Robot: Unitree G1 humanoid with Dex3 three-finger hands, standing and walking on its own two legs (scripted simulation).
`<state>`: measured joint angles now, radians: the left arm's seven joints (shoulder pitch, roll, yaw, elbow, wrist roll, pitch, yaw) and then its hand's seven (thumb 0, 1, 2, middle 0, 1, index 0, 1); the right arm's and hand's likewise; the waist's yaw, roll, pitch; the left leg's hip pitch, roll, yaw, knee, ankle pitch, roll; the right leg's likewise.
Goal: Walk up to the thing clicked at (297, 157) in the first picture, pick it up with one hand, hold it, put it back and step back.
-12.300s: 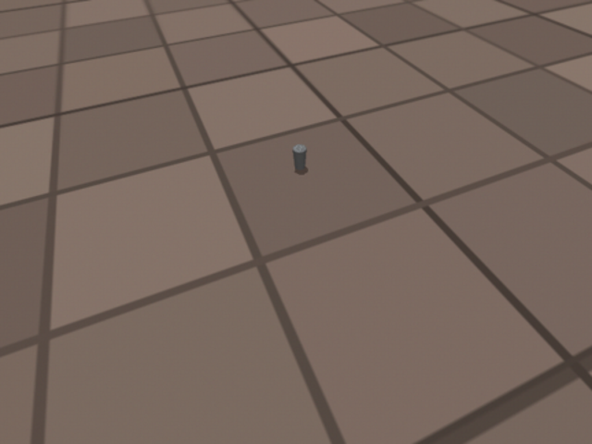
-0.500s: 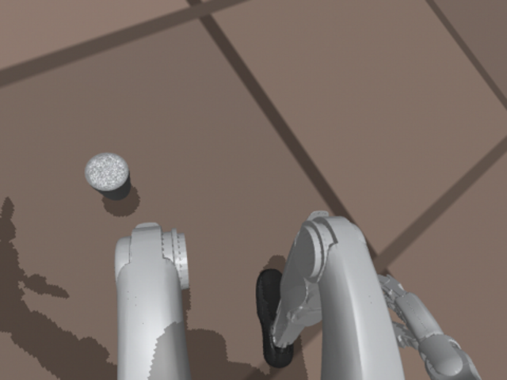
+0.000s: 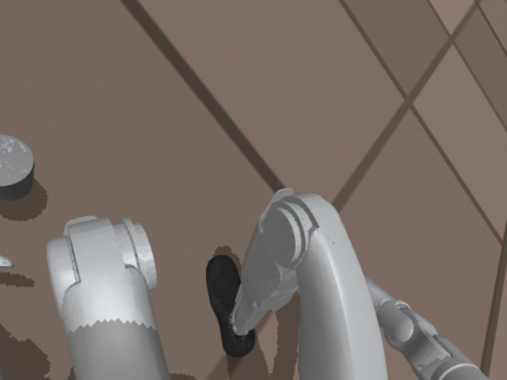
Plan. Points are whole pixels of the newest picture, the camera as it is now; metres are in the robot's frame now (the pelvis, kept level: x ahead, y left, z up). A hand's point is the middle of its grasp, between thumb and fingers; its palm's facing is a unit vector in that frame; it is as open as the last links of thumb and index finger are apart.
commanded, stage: close in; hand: left
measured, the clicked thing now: (6, 173) +0.43 +0.27 -0.23
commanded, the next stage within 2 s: close in 0.52 s
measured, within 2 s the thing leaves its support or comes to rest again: leaves its support in 1.60 s
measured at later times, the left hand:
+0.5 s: hand (7, 188) +0.40 +0.26 -0.19, palm faces +0.24 -0.97 +0.03, open 17.3 cm
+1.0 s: hand (11, 176) +0.42 +0.26 -0.20, palm faces +0.29 -0.96 +0.01, open 11.9 cm
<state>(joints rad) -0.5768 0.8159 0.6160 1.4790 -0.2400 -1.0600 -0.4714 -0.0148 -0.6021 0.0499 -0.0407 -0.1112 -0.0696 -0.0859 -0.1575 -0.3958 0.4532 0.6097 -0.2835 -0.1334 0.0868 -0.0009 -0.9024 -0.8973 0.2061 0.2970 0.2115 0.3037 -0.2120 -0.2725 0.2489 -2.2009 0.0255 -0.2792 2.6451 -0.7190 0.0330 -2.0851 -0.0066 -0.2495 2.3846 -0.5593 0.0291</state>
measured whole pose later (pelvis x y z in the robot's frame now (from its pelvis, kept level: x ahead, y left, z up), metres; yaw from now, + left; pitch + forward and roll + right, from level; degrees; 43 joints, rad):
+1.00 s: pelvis -0.01 +0.01 +0.00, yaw -4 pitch +9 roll -20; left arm -0.63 0.88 0.46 1.54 -0.08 -1.21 -0.01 -0.01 0.09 0.47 -0.35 -0.36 -0.33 -0.38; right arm -0.21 -0.38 0.58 0.54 -0.39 -0.01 0.14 -0.01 -0.87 -0.90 0.20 0.30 0.21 0.30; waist -0.26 -0.33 0.35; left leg -2.18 0.03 -0.38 2.68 -0.73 0.04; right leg -2.02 0.04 -0.32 2.34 -0.53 0.06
